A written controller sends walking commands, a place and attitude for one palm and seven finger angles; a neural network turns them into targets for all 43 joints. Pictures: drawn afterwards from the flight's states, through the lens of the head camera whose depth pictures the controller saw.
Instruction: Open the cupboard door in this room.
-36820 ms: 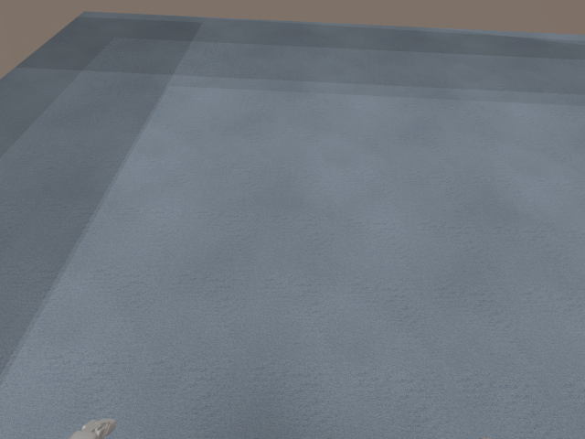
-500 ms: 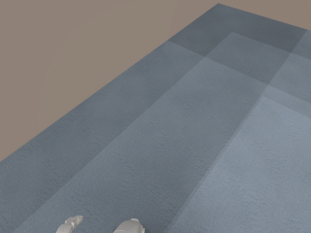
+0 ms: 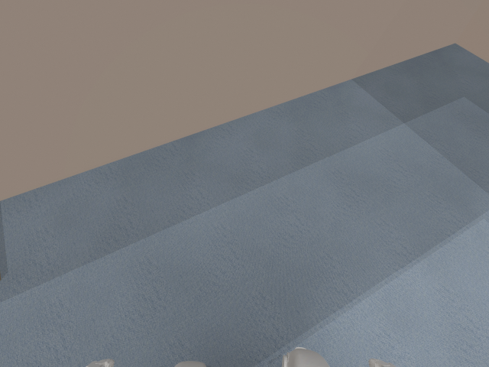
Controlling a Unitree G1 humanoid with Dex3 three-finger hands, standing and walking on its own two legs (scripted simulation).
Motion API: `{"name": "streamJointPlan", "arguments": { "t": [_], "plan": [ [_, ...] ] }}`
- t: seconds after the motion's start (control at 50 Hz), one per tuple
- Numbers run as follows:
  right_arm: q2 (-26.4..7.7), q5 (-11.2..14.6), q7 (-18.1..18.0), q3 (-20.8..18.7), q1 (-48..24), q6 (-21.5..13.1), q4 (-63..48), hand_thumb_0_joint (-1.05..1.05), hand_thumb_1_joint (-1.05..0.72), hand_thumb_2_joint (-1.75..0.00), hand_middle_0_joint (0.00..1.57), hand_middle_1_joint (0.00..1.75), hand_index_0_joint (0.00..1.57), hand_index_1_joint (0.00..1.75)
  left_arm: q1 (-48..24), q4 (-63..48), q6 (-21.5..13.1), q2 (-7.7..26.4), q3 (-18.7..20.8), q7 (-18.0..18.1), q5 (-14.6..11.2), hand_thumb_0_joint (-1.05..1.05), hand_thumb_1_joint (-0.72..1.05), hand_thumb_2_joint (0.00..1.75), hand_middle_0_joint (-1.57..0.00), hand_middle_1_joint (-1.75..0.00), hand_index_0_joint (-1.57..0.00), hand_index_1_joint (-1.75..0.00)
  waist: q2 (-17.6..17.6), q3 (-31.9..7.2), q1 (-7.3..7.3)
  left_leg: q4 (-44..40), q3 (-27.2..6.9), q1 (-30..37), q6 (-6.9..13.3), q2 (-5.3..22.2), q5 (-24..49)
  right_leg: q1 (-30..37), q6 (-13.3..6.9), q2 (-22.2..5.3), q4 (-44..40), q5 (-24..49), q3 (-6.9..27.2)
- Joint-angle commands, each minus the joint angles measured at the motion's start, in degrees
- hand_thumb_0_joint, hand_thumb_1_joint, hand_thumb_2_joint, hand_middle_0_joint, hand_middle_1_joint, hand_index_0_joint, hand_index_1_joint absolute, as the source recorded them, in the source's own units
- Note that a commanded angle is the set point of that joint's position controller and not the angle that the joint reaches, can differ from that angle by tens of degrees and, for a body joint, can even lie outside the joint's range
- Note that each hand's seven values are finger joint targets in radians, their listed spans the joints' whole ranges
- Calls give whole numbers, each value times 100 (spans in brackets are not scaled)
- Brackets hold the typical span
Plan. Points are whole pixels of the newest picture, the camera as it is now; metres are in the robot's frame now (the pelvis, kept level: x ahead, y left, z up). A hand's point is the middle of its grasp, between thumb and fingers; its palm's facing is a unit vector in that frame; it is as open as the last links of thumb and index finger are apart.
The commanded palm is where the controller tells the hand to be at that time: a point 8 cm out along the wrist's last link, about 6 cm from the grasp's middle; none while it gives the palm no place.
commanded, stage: turn to face it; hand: left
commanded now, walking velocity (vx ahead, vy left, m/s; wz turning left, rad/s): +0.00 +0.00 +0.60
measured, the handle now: out of the picture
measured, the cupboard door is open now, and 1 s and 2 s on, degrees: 42 42 42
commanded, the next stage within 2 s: take the last steps up to it in 1.92 s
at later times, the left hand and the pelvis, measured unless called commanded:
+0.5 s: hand out of the picture -0.01 +0.16 -0.17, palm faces +0.33 -0.92 -0.20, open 7.4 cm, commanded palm none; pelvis -0.01 -0.03 +0.00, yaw +19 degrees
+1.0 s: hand out of the picture -0.02 +0.18 -0.15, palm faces +0.54 -0.79 -0.29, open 7.4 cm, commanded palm none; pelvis +0.00 -0.06 +0.00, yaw +35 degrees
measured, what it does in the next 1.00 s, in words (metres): steps on the spot, turning left: right foot, then left foot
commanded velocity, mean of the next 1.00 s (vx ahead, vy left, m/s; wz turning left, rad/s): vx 0.00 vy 0.00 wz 0.60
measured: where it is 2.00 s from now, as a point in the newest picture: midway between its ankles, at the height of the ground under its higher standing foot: outside the picture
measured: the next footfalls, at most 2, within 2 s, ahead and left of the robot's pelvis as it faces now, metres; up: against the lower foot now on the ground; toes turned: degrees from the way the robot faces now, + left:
right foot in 0.14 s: +0.06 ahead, -0.15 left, +0.00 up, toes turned +2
left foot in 0.52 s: +0.00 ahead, +0.09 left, +0.00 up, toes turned +25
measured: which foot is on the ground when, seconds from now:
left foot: down 0.00-0.14, up 0.16-0.50, down 0.52-0.92, up 0.94-1.00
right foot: up 0.00-0.12, down 0.14-0.52, up 0.54-0.90, down 0.92-1.00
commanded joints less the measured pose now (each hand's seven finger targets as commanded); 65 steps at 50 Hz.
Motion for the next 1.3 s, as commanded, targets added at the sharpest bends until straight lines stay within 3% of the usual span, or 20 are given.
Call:
{"name": "streamJointPlan", "arguments": {
  "t": [0.0, 0.08, 0.1, 0.12, 0.14, 0.22, 0.38, 0.46, 0.5, 0.52, 0.62, 0.86, 0.9, 0.92, 1.0, 1.12, 1.2, 1.22, 1.26, 1.28],
  "plan": [
    [-1283, -41, -48, -397, 95, -65, -331, 0, -90, -90, 20, 30, 20, 30, -84, -546, -165, 319, 70, -21, -28, 0, 90, 90, -20, -30, -20, -30, 1142, -803, -180, -1087, -1340, 448, 812, 1143, 1487, 341, 8, 227, -951, 42, -50],
    [-1246, -5, -31, -441, -230, 0, -482, 0, -90, -90, 20, 30, 20, 30, 565, -446, -264, 385, 96, 8, -47, 0, 90, 90, -20, -30, -20, -30, 1100, -945, 132, -533, -1490, -265, 575, 847, 1178, 1791, -78, 462, -2839, 918, -237],
    [-1041, 43, -6, -418, -235, 0, -544, 0, -90, -90, 20, 30, 20, 30, 813, -416, -325, 663, 157, 48, -10, 0, 90, 90, -20, -30, -20, -30, 400, -986, 267, 56, -1225, -889, 284, 459, 438, 2506, -190, -40, -3722, 1040, 239],
    [-606, 79, 34, -357, -156, -5, -671, 0, -90, -90, 20, 30, 20, 30, 930, -435, -380, 1231, 270, 104, 91, 0, 90, 90, -20, -30, -20, -30, -1461, -959, 327, 1532, -199, -1910, -212, -432, -1360, 2930, -778, -1715, -4407, 1224, 2073],
    [-752, 13, 63, -369, -257, 1, -722, 0, -90, -90, 20, 30, 20, 30, 770, -500, -359, 1339, 191, 98, 54, 0, 90, 90, -20, -30, -20, -30, -1450, -802, 309, 2933, -262, -1783, -200, -322, -2106, 2158, -1268, -2344, -4409, 1697, 2201],
    [-612, 19, 154, -340, -37, 135, -339, 0, -90, -90, 20, 30, 20, 30, -45, -697, -404, 601, 24, 123, 8, 0, 90, 90, -20, -30, -20, -30, -1054, -619, -184, 3946, -139, -1614, -393, 99, -852, 1810, -1012, -1272, -3963, 2949, 408],
    [-364, 78, 187, -206, -519, 93, -412, 0, -90, -90, 20, 30, 20, 30, 599, -403, -388, 947, 172, 129, 63, 0, 90, 90, -20, -30, -20, -30, -1014, -750, 207, 1431, 548, -846, -386, 39, -1222, 2533, -1139, -1583, -3542, 3932, -121],
    [-555, 62, 163, -246, 41, 7, -316, 0, -90, -90, 20, 30, 20, 30, 413, -378, -331, 927, 237, 67, 11, 0, 90, 90, -20, -30, -20, -30, -588, -923, -120, -319, 554, 561, -217, 18, -81, 1770, -679, -1497, -2683, 3030, -541],
    [-1658, -23, 99, -521, 832, -53, -220, 0, -90, -90, 20, 30, 20, 30, 204, -751, -256, 335, 92, -2, -60, 0, 90, 90, -20, -30, -20, -30, 2110, -1191, -590, -1085, -2402, 2015, 967, 2272, 2879, -659, 123, -287, -431, -1230, -937],
    [-1736, -20, 37, -528, 1125, -20, -85, 0, -90, -90, 20, 30, 20, 30, -268, -883, -177, 466, 46, 42, 28, 0, 90, 90, -20, -30, -20, -30, 1466, -1146, -751, -1174, -2563, 1677, 1370, 2539, 2498, -832, 13, -245, 332, -1331, -197],
    [-1159, -8, -107, -332, 162, -127, -313, 0, -90, -90, 20, 30, 20, 30, -41, -464, -158, 397, 114, -33, 6, 0, 90, 90, -20, -30, -20, -30, 1030, -835, -154, -1178, -1259, 901, 824, 1263, 2061, -537, 54, -82, 595, 245, 177],
    [-1192, 14, -47, -445, 5, -10, -400, 0, -90, -90, 20, 30, 20, 30, 362, -516, -270, 459, 85, 60, -70, 0, 90, 90, -20, -30, -20, -30, 953, -1011, 103, -512, -1966, -220, 589, 738, 1559, 2013, -112, 471, -3155, 1030, -24],
    [-582, 89, 18, -368, 28, -30, -563, 0, -90, -90, 20, 30, 20, 30, 671, -482, -370, 1203, 245, 144, 62, 0, 90, 90, -20, -30, -20, -30, -1315, -1020, 268, 1448, -408, -1892, -215, -536, -1331, 3179, -914, -1800, -4362, 1502, 2101],
    [-753, 16, 51, -383, -61, -17, -606, 0, -90, -90, 20, 30, 20, 30, 527, -549, -353, 1281, 163, 131, 44, 0, 90, 90, -20, -30, -20, -30, -1125, -835, 219, 2790, -359, -1775, -211, -402, -2030, 2360, -1364, -2329, -4286, 2105, 2101],
    [-618, 22, 141, -345, 13, 121, -301, 0, -90, -90, 20, 30, 20, 30, -197, -713, -389, 601, 33, 151, 1, 0, 90, 90, -20, -30, -20, -30, -1043, -500, -181, 3733, -127, -1676, -415, 93, -990, 1992, -1103, -1302, -3882, 3404, 381],
    [-398, 71, 190, -201, -500, 78, -379, 0, -90, -90, 20, 30, 20, 30, 526, -442, -372, 982, 155, 125, 41, 0, 90, 90, -20, -30, -20, -30, -987, -693, 186, 1551, 565, -972, -408, -33, -1088, 2688, -1022, -1421, -3361, 4615, -210],
    [-556, 58, 165, -233, -126, 8, -332, 0, -90, -90, 20, 30, 20, 30, 446, -428, -337, 1052, 225, 82, 12, 0, 90, 90, -20, -30, -20, -30, -905, -872, -58, 93, 712, 118, -246, -145, -279, 2257, -720, -1433, -2668, 4135, -519],
    [-769, 37, 163, -294, 282, -33, -239, 0, -90, -90, 20, 30, 20, 30, 353, -470, -318, 1011, 222, 60, -32, 0, 90, 90, -20, -30, -20, -30, -429, -1098, -319, -548, 515, 989, -126, -3, 556, 1714, -481, -1357, -1925, 3681, -715],
    [-1824, 6, 88, -544, 1172, -52, -118, 0, -90, -90, 20, 30, 20, 30, -77, -905, -263, 376, 10, 25, -39, 0, 90, 90, -20, -30, -20, -30, 1978, -1458, -751, -863, -2442, 2166, 1236, 2378, 4012, -592, 54, -191, 343, -1430, -513],
    [-1715, 10, 1, -501, 1267, -66, -6, 0, -90, -90, 20, 30, 20, 30, -389, -892, -183, 477, 35, 89, -7, 0, 90, 90, -20, -30, -20, -30, 1490, -1499, -794, -888, -2425, 1917, 1329, 2302, 3570, -709, -3, -228, 739, -1280, 70]
  ]
}}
